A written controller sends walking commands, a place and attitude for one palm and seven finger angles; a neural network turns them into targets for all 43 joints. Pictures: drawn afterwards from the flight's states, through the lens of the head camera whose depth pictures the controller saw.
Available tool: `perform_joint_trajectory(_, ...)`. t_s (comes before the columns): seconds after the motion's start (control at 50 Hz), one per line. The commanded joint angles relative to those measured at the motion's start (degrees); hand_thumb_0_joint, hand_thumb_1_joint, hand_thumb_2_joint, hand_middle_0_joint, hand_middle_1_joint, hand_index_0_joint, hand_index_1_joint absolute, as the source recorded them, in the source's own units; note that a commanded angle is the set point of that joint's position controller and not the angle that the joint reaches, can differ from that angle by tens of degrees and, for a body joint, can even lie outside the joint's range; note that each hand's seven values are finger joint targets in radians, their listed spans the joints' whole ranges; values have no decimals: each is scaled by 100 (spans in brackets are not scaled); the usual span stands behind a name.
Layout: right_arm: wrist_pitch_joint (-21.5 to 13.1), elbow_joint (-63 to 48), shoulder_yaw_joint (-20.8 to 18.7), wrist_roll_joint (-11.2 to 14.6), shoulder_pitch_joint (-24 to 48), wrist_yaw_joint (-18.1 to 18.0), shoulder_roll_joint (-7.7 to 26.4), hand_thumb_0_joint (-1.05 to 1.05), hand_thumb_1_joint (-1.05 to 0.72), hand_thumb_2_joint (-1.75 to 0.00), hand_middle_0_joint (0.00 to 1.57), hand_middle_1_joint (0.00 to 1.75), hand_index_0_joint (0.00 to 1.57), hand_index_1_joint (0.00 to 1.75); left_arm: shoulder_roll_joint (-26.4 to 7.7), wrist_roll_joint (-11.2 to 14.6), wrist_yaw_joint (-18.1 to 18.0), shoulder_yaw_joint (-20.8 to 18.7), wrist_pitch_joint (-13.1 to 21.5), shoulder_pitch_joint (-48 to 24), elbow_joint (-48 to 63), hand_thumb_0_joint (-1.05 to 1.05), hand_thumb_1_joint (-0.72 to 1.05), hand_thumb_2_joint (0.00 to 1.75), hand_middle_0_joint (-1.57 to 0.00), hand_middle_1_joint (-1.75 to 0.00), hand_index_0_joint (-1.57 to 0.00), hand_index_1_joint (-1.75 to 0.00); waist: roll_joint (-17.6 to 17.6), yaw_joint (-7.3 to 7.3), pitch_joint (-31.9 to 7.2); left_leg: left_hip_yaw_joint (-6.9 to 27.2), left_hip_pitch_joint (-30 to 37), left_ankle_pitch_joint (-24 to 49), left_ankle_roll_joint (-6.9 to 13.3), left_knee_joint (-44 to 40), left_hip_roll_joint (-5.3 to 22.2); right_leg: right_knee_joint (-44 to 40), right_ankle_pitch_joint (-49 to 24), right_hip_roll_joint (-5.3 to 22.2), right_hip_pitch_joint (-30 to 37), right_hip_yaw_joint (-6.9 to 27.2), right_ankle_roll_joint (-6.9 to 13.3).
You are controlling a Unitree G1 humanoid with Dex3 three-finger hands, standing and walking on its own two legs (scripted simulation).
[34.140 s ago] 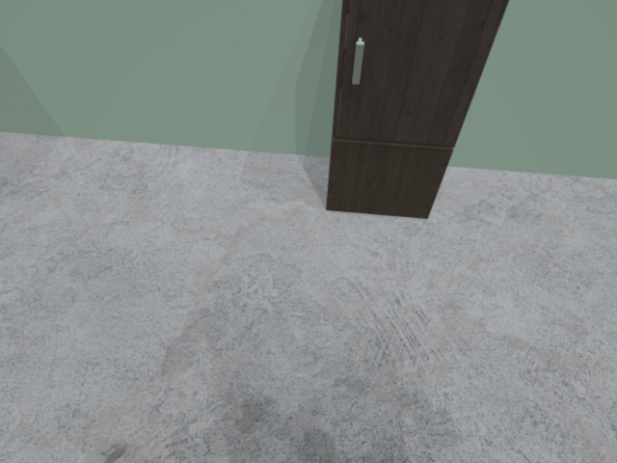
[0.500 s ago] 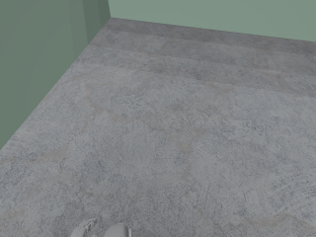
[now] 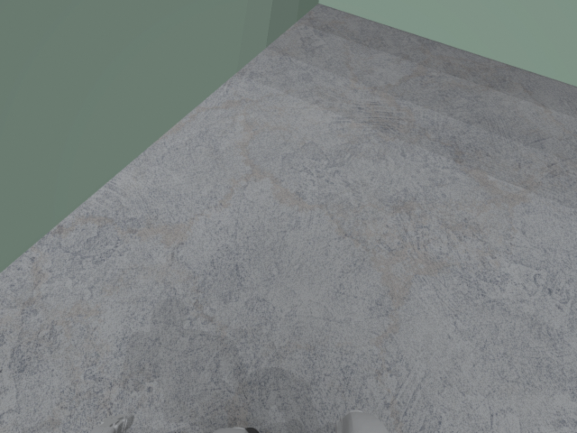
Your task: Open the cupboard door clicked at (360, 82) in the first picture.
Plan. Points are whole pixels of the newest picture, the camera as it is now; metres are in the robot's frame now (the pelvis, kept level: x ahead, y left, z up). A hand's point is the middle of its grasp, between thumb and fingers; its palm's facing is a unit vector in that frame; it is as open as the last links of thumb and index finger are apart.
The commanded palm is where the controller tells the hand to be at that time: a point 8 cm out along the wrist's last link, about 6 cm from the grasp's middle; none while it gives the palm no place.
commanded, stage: turn to face it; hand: left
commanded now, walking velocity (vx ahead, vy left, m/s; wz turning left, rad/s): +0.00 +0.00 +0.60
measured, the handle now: out of the picture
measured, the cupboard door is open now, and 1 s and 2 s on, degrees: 41 41 41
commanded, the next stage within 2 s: none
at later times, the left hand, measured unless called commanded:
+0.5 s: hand out of the picture -0.01 +0.15 -0.16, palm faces +0.34 -0.91 -0.25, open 7.3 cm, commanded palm none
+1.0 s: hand out of the picture -0.03 +0.18 -0.16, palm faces +0.55 -0.78 -0.28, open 7.4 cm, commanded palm none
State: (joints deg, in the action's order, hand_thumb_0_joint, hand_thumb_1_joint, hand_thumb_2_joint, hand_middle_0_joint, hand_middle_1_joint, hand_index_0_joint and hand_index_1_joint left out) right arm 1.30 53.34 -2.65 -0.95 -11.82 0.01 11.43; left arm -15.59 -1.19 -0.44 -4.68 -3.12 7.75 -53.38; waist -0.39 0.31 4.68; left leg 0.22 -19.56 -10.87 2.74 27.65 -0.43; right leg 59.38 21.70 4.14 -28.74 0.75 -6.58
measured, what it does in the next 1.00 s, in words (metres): steps on the spot, turning left: right foot, then left foot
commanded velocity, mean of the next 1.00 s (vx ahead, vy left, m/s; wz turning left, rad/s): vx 0.00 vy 0.00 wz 0.60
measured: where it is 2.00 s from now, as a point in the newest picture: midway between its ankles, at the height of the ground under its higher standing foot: outside the picture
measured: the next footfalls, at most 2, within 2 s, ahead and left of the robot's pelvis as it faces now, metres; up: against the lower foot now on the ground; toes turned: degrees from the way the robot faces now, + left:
right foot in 0.16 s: +0.03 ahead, -0.16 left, +0.00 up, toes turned +5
left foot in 0.58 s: -0.02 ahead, +0.08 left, +0.00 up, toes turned +30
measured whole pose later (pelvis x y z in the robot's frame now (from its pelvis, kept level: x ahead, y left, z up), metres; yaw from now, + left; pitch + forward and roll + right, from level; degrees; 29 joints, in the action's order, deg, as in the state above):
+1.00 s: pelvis +0.00 -0.07 -0.01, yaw +36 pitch +2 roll +0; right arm 2.7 52.6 -3.4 -1.2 -11.0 0.5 12.6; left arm -14.0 -0.9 -0.1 -3.5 -2.7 6.1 -50.1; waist 0.9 1.4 5.6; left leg 5.9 -19.5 -13.1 -0.6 30.1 -1.8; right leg 43.9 23.0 2.1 -22.1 0.2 -5.1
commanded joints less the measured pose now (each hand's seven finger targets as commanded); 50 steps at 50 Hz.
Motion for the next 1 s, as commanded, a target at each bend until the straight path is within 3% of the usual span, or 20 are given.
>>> perform_joint_trajectory(0.0,-29,-307,-394,-54,-173,-55,1365,0,-90,-90,20,30,20,30,-252,56,-42,23,151,-233,587,0,90,90,-20,-30,-20,-30,891,175,-826,1734,909,1221,671,-759,1360,-961,304,-162,137,-76,91)
perform_joint_trajectory(0.1,53,-467,-445,9,286,-38,1304,0,-90,-90,20,30,20,30,-377,100,-94,-15,256,569,426,0,90,90,-20,-30,-20,-30,828,-171,-1104,1902,-69,879,334,-170,912,-3281,-682,-383,2110,-195,295)
perform_joint_trajectory(0.12,54,-528,-416,67,302,-5,1025,0,-90,-90,20,30,20,30,-714,39,-134,-90,313,819,402,0,90,90,-20,-30,-20,-30,-156,-299,-1185,1458,-920,-175,-23,507,431,-4179,-618,412,2987,505,508)
perform_joint_trajectory(0.14,43,-669,-376,91,348,19,652,0,-90,-90,20,30,20,30,-1254,-59,-172,-180,346,848,458,0,90,90,-20,-30,-20,-30,-1863,-373,-1053,208,-1880,-2089,-566,2055,-484,-4613,-1049,2088,3205,2176,1201)
perform_joint_trajectory(0.16,69,-646,-418,19,466,39,965,0,-90,-90,20,30,20,30,-1194,-15,-199,-107,328,594,529,0,90,90,-20,-30,-20,-30,-1446,-274,-778,347,-1699,-2506,-510,3379,-172,-4470,-1810,2536,2272,2039,1550)
perform_joint_trajectory(0.18,128,-496,-417,-23,286,78,942,0,-90,-90,20,30,20,30,-781,1,-199,-19,363,173,622,0,90,90,-20,-30,-20,-30,-828,15,-539,498,-1638,-1949,-526,4054,-31,-4348,-2020,2045,1957,1360,1536)
perform_joint_trajectory(0.2,194,-344,-424,-23,193,94,832,0,-90,-90,20,30,20,30,-632,18,-194,8,383,-76,668,0,90,90,-20,-30,-20,-30,-1083,173,-474,363,-1672,-1668,-631,4361,90,-4192,-2364,1694,1947,966,1367)
perform_joint_trajectory(0.26,223,-321,-349,5,261,157,764,0,-90,-90,20,30,20,30,-452,33,-174,53,405,14,698,0,90,90,-20,-30,-20,-30,-1197,158,-507,44,-1639,-1172,-768,4219,197,-3827,-3645,1225,2335,-110,1098)
perform_joint_trajectory(0.36,210,-444,-249,24,880,172,622,0,-90,-90,20,30,20,30,-682,-7,-163,-40,414,696,505,0,90,90,-20,-30,-20,-30,-924,-192,-603,-352,-1329,-1463,-807,2761,212,-3563,-4353,1479,3012,-369,1206)
perform_joint_trajectory(0.44,164,-546,-200,40,1066,185,588,0,-90,-90,20,30,20,30,-859,-52,-141,-113,383,808,450,0,90,90,-20,-30,-20,-30,-1169,-317,-619,-611,-782,-1580,-692,1758,158,-3313,-4479,1653,2961,-487,1256)
perform_joint_trajectory(0.48,132,-569,-202,52,939,176,661,0,-90,-90,20,30,20,30,-951,-55,-124,-148,368,725,462,0,90,90,-20,-30,-20,-30,-1275,-232,-668,-708,-405,-1434,-611,1270,109,-3133,-4400,1720,2798,-574,1205)
perform_joint_trajectory(0.52,91,-480,-248,27,495,160,824,0,-90,-90,20,30,20,30,-1011,-6,-91,-177,361,533,487,0,90,90,-20,-30,-20,-30,-1034,59,-846,-784,518,-615,-511,346,37,-2540,-3994,1650,2323,-894,936)
perform_joint_trajectory(0.54,57,-408,-318,10,98,165,1039,0,-90,-90,20,30,20,30,-927,32,-67,-153,347,436,533,0,90,90,-20,-30,-20,-30,-429,297,-1078,-469,1463,326,-377,-262,243,-1700,-3381,1470,1697,-1097,677)
perform_joint_trajectory(0.56,3,-346,-502,-48,-336,121,1760,0,-90,-90,20,30,20,30,-557,81,-13,-86,304,319,762,0,90,90,-20,-30,-20,-30,1333,567,-1354,1636,2495,2184,372,-462,1799,-313,-32,608,14,-1301,222)
perform_joint_trajectory(0.58,45,-240,-561,-17,-710,60,2065,0,-90,-90,20,30,20,30,-365,48,-44,27,227,-159,997,0,90,90,-20,-30,-20,-30,1679,704,-1261,2481,2307,3919,1062,-539,2585,540,1757,248,-670,-643,159)
perform_joint_trajectory(0.6,62,-231,-505,-28,-626,29,1968,0,-90,-90,20,30,20,30,-503,19,-73,5,173,-197,1032,0,90,90,-20,-30,-20,-30,971,573,-1145,2031,2020,3332,1194,-482,2607,796,1581,404,-638,-195,250)
perform_joint_trajectory(0.66,4,-516,-376,-38,231,-82,1541,0,-90,-90,20,30,20,30,-486,0,-35,-46,118,-95,696,0,90,90,-20,-30,-20,-30,1061,205,-724,1475,1151,1959,705,-760,1688,992,457,318,-542,37,152)
perform_joint_trajectory(0.72,-54,-553,-320,-13,337,-66,1405,0,-90,-90,20,30,20,30,-453,-16,14,-68,99,191,556,0,90,90,-20,-30,-20,-30,781,-3,-714,1142,1046,1560,502,-857,1256,788,-100,168,-360,-35,105)
perform_joint_trajectory(0.92,3,-478,-411,-58,88,-40,1408,0,-90,-90,20,30,20,30,-309,59,-35,20,177,-150,805,0,90,90,-20,-30,-20,-30,1037,125,-824,1893,813,1589,649,-539,1177,-1500,327,-273,583,-140,170)
perform_joint_trajectory(0.98,36,-558,-430,5,388,-48,1326,0,-90,-90,20,30,20,30,-389,95,-64,-20,270,529,636,0,90,90,-20,-30,-20,-30,900,-208,-1071,1903,141,1423,350,53,865,-3236,-708,-383,2060,-201,251)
